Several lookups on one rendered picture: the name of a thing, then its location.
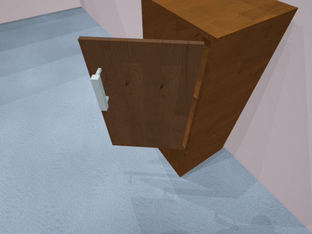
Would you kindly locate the handle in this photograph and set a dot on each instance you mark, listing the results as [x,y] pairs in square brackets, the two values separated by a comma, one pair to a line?
[99,90]

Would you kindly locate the cupboard door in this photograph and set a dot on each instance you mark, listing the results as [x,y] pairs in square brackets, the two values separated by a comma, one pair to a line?
[150,84]

